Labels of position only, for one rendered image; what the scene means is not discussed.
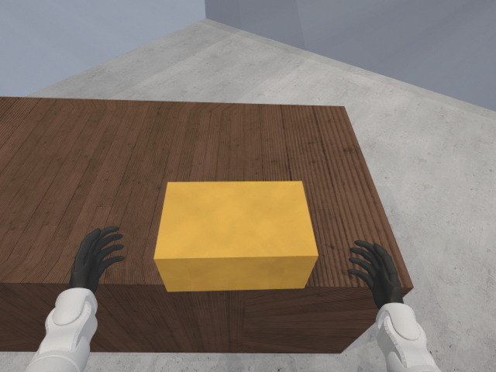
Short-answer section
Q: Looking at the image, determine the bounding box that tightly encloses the carton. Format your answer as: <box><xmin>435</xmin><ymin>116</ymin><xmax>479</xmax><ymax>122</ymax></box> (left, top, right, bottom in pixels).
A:
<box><xmin>153</xmin><ymin>181</ymin><xmax>319</xmax><ymax>292</ymax></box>

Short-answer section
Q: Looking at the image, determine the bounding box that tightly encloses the right robot forearm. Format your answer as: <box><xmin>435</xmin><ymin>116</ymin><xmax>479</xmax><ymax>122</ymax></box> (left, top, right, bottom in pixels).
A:
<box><xmin>376</xmin><ymin>303</ymin><xmax>441</xmax><ymax>372</ymax></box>

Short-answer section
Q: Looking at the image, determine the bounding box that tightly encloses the right robot hand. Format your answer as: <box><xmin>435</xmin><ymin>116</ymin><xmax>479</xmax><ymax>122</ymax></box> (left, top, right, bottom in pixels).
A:
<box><xmin>347</xmin><ymin>240</ymin><xmax>404</xmax><ymax>310</ymax></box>

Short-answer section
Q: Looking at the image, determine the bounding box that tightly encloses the left robot hand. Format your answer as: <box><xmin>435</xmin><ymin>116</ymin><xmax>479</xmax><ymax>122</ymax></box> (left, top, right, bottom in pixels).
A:
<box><xmin>67</xmin><ymin>226</ymin><xmax>125</xmax><ymax>294</ymax></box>

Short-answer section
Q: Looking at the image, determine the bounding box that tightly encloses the left robot forearm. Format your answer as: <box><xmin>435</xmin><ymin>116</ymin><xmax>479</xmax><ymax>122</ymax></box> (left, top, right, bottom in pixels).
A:
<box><xmin>24</xmin><ymin>288</ymin><xmax>98</xmax><ymax>372</ymax></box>

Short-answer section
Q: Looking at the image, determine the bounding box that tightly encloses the pedestal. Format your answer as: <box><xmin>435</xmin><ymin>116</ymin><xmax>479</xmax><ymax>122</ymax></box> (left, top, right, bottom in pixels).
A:
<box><xmin>0</xmin><ymin>97</ymin><xmax>414</xmax><ymax>353</ymax></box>

